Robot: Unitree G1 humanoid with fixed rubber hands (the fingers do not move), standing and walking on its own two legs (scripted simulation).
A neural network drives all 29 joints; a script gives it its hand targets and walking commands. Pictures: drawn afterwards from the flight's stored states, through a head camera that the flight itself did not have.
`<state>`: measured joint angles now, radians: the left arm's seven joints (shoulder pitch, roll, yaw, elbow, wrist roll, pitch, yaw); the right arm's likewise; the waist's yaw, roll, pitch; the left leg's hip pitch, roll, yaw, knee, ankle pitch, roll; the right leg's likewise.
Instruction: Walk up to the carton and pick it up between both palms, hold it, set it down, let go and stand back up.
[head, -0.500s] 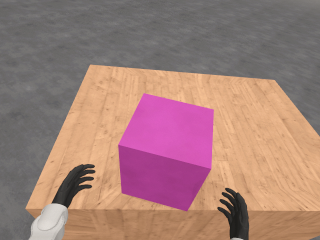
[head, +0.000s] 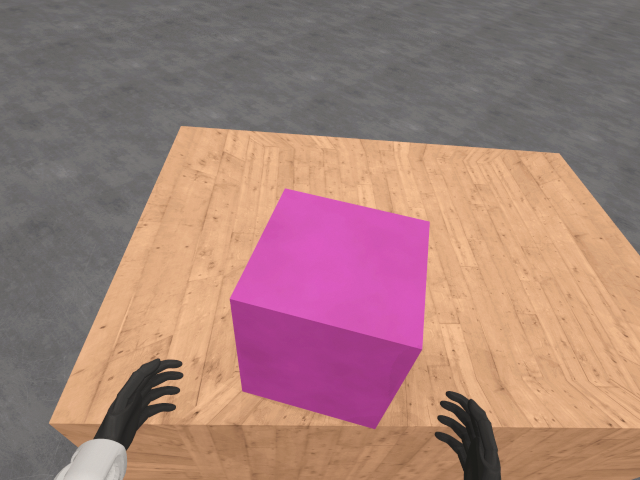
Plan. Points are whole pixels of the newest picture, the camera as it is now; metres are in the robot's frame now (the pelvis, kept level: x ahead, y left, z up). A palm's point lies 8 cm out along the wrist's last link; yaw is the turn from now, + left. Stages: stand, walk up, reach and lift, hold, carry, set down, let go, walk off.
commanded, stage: set down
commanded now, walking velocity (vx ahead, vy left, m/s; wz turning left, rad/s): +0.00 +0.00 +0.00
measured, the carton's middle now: (330, 311) +0.35 -0.01 -0.01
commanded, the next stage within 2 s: let go in 1.08 s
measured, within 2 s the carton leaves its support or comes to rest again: neither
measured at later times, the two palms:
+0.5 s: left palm (121, 438) +0.18 +0.23 -0.04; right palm (488, 472) +0.15 -0.20 -0.03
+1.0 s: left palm (120, 450) +0.17 +0.24 -0.05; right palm (493, 475) +0.16 -0.22 -0.05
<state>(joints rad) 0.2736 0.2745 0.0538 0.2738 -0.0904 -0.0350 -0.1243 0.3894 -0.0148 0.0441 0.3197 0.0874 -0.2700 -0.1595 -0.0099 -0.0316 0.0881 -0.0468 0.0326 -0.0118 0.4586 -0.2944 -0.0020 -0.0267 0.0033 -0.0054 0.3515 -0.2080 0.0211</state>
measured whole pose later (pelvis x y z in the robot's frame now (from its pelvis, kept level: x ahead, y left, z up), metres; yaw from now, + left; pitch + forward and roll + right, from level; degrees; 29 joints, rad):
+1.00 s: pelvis +0.00 -0.01 +0.00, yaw +0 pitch -7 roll -1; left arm 0.27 0.25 0.05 0.35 -0.09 0.11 -0.06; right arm 0.27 -0.12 -0.02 0.48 0.00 -0.15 -0.04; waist -0.01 0.01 0.10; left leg -0.03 0.04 -0.01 0.43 -0.28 -0.01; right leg -0.02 0.01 -0.01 0.34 -0.21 0.01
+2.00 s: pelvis -0.03 -0.01 +0.00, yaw +0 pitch -3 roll +0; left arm 0.19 0.30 0.05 0.57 -0.06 -0.01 -0.02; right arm 0.12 -0.25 0.03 0.58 -0.04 -0.15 0.06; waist -0.01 0.01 0.07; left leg -0.19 0.01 -0.01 0.48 -0.24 -0.02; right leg -0.22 -0.02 -0.01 0.48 -0.22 0.01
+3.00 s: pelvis -0.03 -0.01 -0.01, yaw +0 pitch -2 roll +0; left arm 0.19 0.34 0.05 0.78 -0.06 -0.03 -0.02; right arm 0.11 -0.27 0.05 0.58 -0.03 -0.15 0.07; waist -0.01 0.01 0.07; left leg -0.21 0.01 -0.01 0.49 -0.24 -0.02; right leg -0.24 -0.02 -0.01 0.49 -0.22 0.01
